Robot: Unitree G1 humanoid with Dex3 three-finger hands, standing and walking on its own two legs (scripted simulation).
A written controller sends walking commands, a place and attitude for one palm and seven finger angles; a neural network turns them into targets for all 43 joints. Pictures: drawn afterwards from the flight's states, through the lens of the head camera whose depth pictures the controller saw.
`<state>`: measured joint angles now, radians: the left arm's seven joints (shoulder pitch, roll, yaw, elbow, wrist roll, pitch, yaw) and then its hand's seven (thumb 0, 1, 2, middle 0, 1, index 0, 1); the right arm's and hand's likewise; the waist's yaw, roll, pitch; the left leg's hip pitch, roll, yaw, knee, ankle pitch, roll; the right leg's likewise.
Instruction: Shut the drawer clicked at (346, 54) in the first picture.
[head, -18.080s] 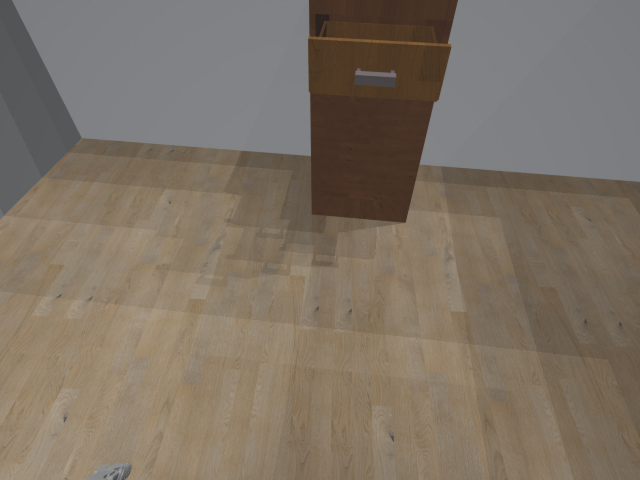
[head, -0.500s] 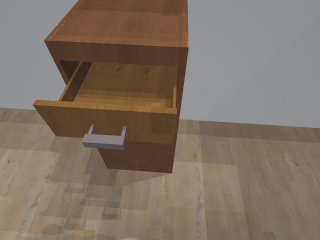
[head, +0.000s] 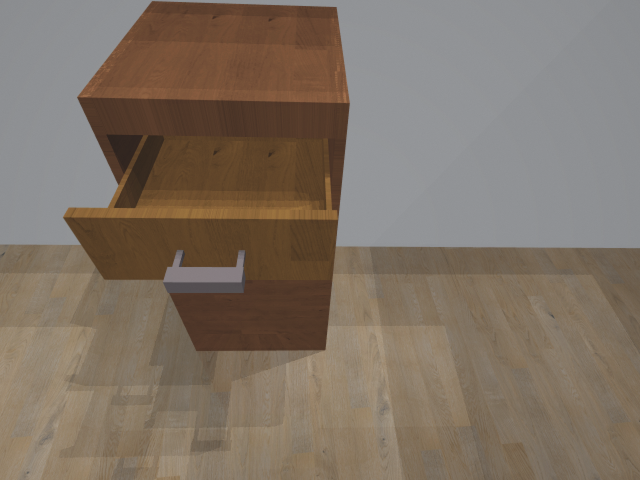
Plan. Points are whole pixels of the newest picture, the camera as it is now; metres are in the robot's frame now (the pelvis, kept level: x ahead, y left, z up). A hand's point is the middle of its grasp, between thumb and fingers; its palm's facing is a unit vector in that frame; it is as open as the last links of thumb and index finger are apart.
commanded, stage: come to a stop and stand still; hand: left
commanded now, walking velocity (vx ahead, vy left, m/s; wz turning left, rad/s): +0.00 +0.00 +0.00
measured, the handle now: (208, 267) +0.41 +0.19 +0.00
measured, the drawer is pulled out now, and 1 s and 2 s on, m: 0.20 0.20 0.20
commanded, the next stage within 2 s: look again from close up in 0.42 s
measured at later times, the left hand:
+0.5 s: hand out of the picture -0.04 +0.09 -0.18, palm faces +0.08 -0.99 -0.11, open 7.4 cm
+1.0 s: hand out of the picture +0.02 +0.15 -0.18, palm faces +0.05 -0.98 -0.21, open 7.4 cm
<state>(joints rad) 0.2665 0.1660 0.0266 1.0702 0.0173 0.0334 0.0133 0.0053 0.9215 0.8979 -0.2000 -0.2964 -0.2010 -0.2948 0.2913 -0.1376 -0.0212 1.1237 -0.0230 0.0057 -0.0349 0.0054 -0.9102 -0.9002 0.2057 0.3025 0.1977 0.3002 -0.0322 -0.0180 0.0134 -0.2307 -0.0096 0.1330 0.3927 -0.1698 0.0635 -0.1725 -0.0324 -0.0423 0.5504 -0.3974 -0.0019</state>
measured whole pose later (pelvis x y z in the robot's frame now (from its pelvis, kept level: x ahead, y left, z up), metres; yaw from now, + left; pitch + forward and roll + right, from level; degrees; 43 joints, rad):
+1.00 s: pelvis +0.01 -0.03 -0.01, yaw +1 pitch -2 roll +0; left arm 0.31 0.17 -0.01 1.02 0.01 -0.01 0.05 0.00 0.91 0.90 -0.20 -0.30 -0.20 -0.29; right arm 0.19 -0.16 -0.01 1.05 -0.01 0.01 -0.03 0.01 -0.91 -0.90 0.20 0.30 0.19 0.30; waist 0.01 -0.01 0.02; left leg -0.25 0.04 0.10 0.55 -0.27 0.01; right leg -0.10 0.01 -0.07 0.51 -0.37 -0.03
